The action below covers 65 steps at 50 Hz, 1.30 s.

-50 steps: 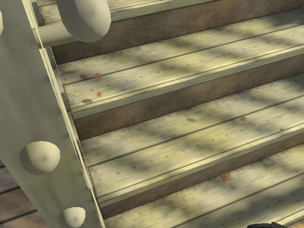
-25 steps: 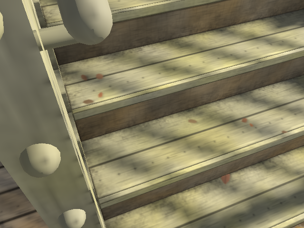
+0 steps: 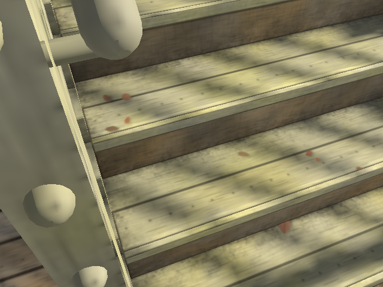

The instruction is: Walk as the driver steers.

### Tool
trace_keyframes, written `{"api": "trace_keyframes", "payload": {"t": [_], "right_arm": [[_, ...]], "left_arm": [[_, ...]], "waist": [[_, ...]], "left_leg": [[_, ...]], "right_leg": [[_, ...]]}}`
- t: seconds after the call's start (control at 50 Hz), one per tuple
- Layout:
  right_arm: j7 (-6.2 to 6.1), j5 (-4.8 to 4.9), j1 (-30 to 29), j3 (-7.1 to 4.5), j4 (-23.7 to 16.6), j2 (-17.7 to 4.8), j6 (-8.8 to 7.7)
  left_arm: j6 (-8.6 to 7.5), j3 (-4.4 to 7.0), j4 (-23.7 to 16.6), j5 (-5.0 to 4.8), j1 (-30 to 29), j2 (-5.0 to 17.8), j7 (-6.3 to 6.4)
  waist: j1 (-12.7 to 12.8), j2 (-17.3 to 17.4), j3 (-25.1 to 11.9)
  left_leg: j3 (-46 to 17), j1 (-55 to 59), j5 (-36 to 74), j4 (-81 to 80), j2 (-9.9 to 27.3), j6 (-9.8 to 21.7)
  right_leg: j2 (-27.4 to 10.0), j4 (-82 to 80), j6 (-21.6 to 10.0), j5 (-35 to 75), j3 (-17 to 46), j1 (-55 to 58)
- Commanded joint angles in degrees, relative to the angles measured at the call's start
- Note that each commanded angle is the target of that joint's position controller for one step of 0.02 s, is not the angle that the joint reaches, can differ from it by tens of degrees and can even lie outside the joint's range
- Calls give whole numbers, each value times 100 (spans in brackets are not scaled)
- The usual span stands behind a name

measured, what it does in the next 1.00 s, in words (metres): stands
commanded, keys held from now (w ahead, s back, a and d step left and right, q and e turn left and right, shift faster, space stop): w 1.00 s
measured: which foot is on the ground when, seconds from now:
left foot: down 0.00-1.00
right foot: down 0.00-1.00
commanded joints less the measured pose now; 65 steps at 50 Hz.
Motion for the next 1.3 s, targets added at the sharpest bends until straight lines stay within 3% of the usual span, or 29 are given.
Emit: {"api": "trace_keyframes", "payload": {"t": [0.02, 1.3], "right_arm": [[-16, 4, -472, -150, -411, -649, -87], [11, 19, -348, -121, -172, -716, -118]], "left_arm": [[-75, 19, -392, 10, -344, 363, -28], [-44, -18, -190, 7, -410, 606, -79]], "waist": [[-38, -83, -603], [-46, -26, -567]], "left_leg": [[-702, 864, 922, -42, 621, 25], [-859, 720, 984, -102, 629, 39]], "right_leg": [[-635, -140, -1, 1383, 412, -427], [-686, -195, -12, 1520, 348, -121]]}}
Velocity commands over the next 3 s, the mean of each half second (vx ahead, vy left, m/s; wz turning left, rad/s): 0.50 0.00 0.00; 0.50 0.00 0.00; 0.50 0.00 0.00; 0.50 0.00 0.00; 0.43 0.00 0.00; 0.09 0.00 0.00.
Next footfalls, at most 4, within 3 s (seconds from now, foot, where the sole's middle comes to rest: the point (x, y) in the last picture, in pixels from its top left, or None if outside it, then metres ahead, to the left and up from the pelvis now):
none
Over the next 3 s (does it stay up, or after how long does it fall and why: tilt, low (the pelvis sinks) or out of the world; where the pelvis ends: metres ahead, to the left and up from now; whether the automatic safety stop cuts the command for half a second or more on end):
stays up -0.02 -0.01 0.00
